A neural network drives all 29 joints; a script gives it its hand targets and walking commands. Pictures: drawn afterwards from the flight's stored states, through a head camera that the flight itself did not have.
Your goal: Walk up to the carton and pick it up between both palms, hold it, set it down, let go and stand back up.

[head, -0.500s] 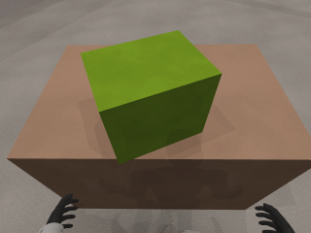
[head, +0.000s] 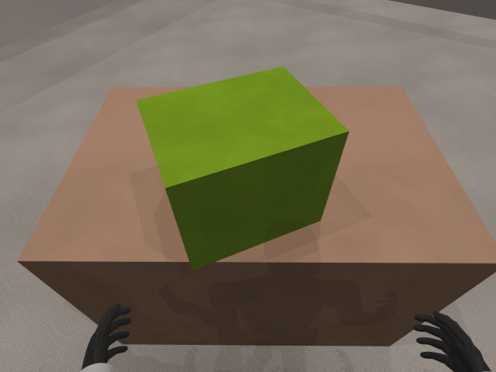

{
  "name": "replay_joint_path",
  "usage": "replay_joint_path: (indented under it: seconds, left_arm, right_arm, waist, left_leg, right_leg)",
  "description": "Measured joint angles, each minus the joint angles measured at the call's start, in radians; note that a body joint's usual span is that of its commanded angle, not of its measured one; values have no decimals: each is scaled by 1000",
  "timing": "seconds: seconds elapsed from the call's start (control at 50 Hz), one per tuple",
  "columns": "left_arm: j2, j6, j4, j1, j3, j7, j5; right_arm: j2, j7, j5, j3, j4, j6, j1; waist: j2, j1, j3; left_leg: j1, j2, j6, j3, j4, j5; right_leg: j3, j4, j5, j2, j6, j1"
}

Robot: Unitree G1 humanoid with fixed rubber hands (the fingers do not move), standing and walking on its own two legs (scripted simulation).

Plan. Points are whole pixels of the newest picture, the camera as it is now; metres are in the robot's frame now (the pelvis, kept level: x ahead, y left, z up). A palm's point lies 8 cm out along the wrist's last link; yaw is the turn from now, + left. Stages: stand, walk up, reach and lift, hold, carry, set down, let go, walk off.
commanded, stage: reach and lift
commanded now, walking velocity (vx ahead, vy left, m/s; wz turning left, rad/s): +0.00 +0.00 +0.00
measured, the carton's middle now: (238, 166) +0.49 +0.01 +0.03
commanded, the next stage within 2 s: none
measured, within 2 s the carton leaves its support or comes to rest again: neither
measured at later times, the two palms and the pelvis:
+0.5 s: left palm (113, 343) +0.19 +0.20 -0.01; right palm out of the picture +0.19 -0.37 -0.01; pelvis +0.03 +0.00 +0.00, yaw +0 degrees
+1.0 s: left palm (121, 323) +0.20 +0.18 +0.02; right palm out of the picture +0.22 -0.38 +0.02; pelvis +0.03 -0.01 +0.00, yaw -1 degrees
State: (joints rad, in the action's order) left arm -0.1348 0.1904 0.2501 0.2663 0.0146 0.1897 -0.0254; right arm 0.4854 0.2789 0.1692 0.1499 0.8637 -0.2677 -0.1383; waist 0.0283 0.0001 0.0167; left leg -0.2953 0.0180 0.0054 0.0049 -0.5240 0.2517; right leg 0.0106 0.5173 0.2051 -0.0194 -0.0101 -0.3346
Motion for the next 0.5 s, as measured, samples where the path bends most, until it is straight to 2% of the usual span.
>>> replay_joint_path:
  seconds: [0.22, 0.5]
  left_arm:
    - [73, -69, -108, 91, 0, 47, 0]
    - [138, -133, -239, 171, 0, 81, 0]
  right_arm:
    - [86, 66, 122, -13, 0, -44, 0]
    - [161, 123, 259, -62, -4, -115, 0]
  waist:
    - [0, 0, -17]
    - [0, 0, -40]
  left_leg:
    - [0, 3, 2, 0, 7, 12]
    - [0, 18, 17, 0, 7, 30]
  right_leg:
    - [0, -8, 12, 3, 0, 0]
    - [1, -12, 26, 17, 0, 0]
